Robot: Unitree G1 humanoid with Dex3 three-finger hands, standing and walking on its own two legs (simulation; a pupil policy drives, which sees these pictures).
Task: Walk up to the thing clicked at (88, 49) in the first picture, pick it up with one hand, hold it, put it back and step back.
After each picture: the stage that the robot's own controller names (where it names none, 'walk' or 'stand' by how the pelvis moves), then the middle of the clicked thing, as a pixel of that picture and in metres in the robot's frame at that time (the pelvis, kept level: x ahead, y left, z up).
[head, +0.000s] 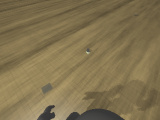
stand; (88, 51) +1.38 +0.12 -0.72
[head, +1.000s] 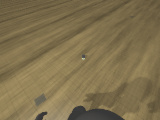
walk; (83, 57) +1.24 +0.29 -0.71
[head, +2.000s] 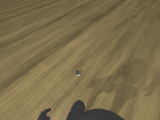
walk; (77, 73) +0.77 +0.33 -0.72
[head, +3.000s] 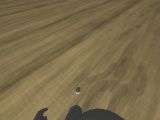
walk; (78, 90) +0.49 +0.20 -0.71
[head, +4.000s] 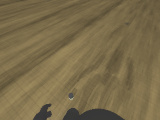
stand; (71, 96) +0.36 +0.22 -0.71
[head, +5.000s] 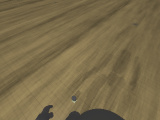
stand; (74, 99) +0.34 +0.21 -0.72
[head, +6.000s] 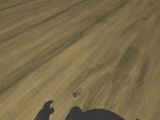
stand; (75, 95) +0.34 +0.22 -0.71
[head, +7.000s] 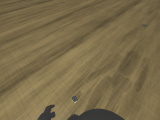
stand; (74, 99) +0.33 +0.22 -0.72
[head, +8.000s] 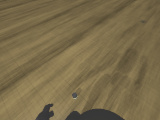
stand; (74, 95) +0.35 +0.22 -0.72
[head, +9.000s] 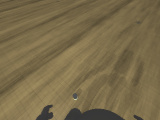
stand; (75, 96) +0.35 +0.21 -0.71
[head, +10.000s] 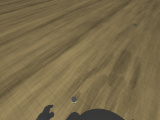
stand; (74, 99) +0.34 +0.21 -0.72
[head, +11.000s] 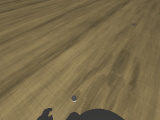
stand; (74, 98) +0.35 +0.21 -0.73
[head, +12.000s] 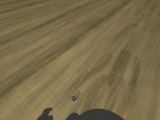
stand; (74, 99) +0.34 +0.21 -0.73
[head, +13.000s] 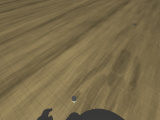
stand; (74, 99) +0.34 +0.21 -0.73
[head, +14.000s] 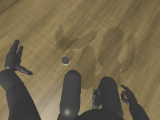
go down; (65, 61) +0.41 +0.25 -0.36
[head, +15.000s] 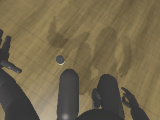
go down; (60, 60) +0.40 +0.28 -0.31
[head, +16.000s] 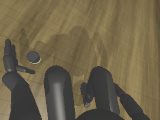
close in; (34, 58) +0.38 +0.31 -0.22
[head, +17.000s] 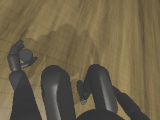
close; (26, 57) +0.38 +0.31 -0.22
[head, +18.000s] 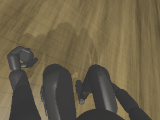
lift; (26, 57) +0.36 +0.31 -0.22
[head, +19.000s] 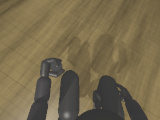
lift; (56, 67) +0.31 +0.26 -0.07
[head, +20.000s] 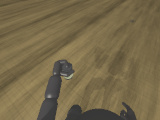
hold; (67, 71) +0.34 +0.18 +0.05
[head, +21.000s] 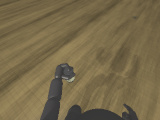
hold; (69, 74) +0.33 +0.17 +0.00
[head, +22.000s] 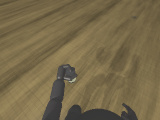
crouch; (71, 75) +0.33 +0.16 -0.01
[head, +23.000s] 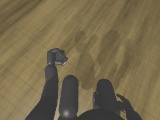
crouch; (61, 58) +0.42 +0.23 -0.09
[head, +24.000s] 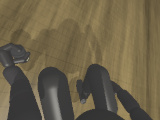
lower; (20, 54) +0.39 +0.33 -0.22
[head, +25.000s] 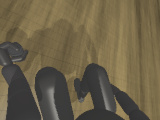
lower; (17, 53) +0.40 +0.33 -0.22
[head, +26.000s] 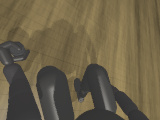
lower; (19, 52) +0.40 +0.33 -0.22
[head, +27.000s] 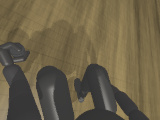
lower; (19, 53) +0.39 +0.33 -0.22
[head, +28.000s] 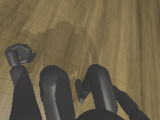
loosen; (25, 54) +0.39 +0.31 -0.22
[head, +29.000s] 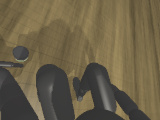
withdraw; (21, 54) +0.38 +0.31 -0.22
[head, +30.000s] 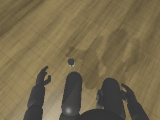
walk; (71, 62) +0.43 +0.24 -0.38
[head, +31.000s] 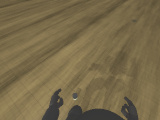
stand; (75, 96) +0.36 +0.18 -0.66
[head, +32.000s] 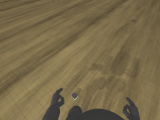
stand; (74, 96) +0.37 +0.20 -0.67
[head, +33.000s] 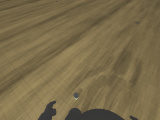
stand; (76, 96) +0.37 +0.19 -0.70
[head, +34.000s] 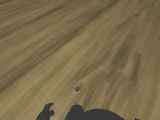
walk; (77, 90) +0.41 +0.18 -0.71
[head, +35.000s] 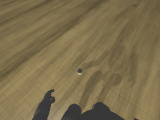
walk; (79, 71) +0.64 +0.16 -0.70
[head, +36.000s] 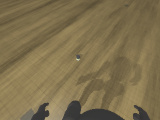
stand; (78, 57) +0.96 +0.28 -0.69
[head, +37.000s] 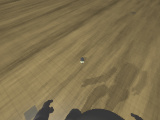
stand; (82, 60) +1.00 +0.20 -0.72
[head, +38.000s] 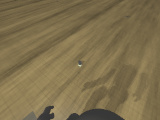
stand; (80, 63) +1.00 +0.23 -0.73
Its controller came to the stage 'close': yes
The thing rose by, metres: 0.70
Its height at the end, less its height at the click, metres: +0.00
